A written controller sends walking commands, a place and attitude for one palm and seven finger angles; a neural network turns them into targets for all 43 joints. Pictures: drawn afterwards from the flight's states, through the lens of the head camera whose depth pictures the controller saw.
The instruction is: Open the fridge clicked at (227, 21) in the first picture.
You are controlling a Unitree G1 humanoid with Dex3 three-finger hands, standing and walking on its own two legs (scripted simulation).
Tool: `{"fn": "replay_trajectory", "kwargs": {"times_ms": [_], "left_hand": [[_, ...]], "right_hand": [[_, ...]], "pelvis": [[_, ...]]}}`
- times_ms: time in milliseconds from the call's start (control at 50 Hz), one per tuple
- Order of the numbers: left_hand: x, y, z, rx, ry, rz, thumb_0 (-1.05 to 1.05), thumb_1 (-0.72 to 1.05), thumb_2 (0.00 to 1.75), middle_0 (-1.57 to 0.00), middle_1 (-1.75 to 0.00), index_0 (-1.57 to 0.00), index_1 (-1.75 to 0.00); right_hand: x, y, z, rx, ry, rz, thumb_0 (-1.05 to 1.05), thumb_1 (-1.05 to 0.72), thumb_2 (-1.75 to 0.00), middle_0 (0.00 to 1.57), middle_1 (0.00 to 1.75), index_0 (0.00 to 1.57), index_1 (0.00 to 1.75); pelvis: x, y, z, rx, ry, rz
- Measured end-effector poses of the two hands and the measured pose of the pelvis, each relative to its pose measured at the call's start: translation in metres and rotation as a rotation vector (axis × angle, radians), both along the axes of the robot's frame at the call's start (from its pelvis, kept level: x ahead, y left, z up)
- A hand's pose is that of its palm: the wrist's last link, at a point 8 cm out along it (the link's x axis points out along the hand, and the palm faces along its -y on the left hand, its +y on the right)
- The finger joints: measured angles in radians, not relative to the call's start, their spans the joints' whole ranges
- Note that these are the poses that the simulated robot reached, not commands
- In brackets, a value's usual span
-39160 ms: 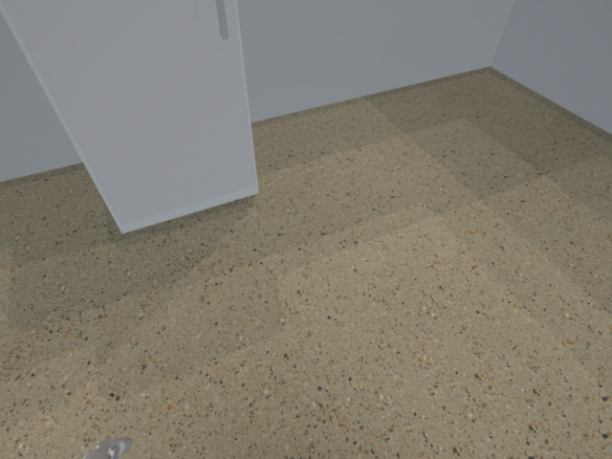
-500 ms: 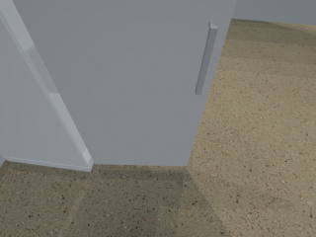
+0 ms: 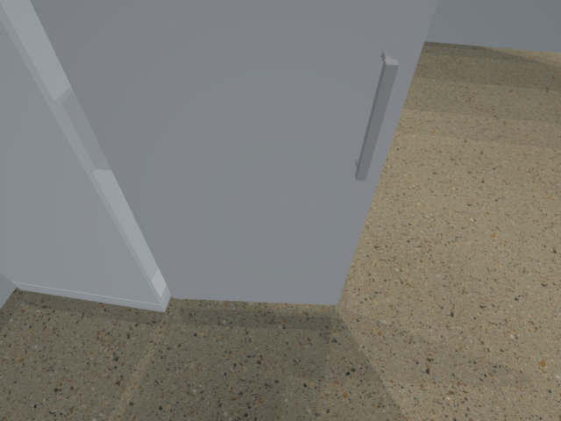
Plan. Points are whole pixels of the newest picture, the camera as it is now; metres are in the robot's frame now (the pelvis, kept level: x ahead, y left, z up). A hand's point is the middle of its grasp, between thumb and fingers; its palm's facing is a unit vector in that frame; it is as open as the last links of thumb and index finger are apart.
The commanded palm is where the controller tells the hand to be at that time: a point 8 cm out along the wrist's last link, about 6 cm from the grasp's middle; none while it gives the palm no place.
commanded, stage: look to check the result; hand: right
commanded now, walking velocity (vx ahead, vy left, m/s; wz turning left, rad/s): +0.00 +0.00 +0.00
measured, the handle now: (371, 122) +0.59 -0.12 +0.12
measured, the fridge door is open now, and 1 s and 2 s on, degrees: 83 83 83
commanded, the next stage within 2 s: stand and wait in 0.56 s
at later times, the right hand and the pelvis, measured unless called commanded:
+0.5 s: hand out of the picture +0.07 -0.20 -0.16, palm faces +0.02 +0.96 -0.28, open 7.4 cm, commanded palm none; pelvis +0.01 +0.02 +0.00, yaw +0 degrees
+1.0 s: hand out of the picture +0.09 -0.20 -0.16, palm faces +0.00 +0.96 -0.29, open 7.4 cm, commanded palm none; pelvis +0.02 +0.02 +0.00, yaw +0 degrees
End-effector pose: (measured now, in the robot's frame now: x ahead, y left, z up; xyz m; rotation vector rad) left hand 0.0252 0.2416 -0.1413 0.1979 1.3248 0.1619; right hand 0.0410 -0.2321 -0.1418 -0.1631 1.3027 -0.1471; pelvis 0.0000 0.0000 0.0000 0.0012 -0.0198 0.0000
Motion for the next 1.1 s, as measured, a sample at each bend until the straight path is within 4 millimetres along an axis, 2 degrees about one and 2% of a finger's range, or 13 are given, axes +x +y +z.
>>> {"fn": "replay_trajectory", "kwargs": {"times_ms": [260, 580, 760, 1100], "left_hand": [[0.016, 0.023, 0.003, 0.026, 0.012, -0.014, 0.0, 0.91, 0.9, -0.2, -0.3, -0.2, -0.3], [0.046, 0.045, 0.01, 0.056, -0.052, -0.038, 0.0, 0.91, 0.9, -0.2, -0.3, -0.2, -0.3], [0.047, 0.053, 0.012, 0.064, -0.045, -0.038, 0.0, 0.91, 0.9, -0.2, -0.3, -0.2, -0.3], [0.043, 0.058, 0.012, 0.071, -0.022, -0.032, 0.0, 0.91, 0.9, -0.2, -0.3, -0.2, -0.3]], "right_hand": [[0.0, -0.013, 0.006, -0.053, 0.036, -0.008, 0.0, -0.9, -0.89, 0.2, 0.29, 0.2, 0.29], [0.034, -0.016, 0.016, -0.08, -0.044, 0.016, 0.0, -0.9, -0.89, 0.2, 0.29, 0.2, 0.29], [0.042, -0.014, 0.017, -0.084, -0.053, 0.026, 0.0, -0.9, -0.89, 0.21, 0.29, 0.2, 0.29], [0.041, -0.013, 0.016, -0.087, -0.032, 0.025, 0.0, -0.9, -0.89, 0.21, 0.29, 0.2, 0.29]], "pelvis": [[0.009, 0.01, 0.001, 0.001, 0.004, -0.003], [0.014, 0.018, 0.003, 0.0, -0.002, -0.004], [0.016, 0.022, 0.004, -0.001, 0.0, -0.004], [0.02, 0.025, 0.004, -0.001, 0.001, -0.001]]}}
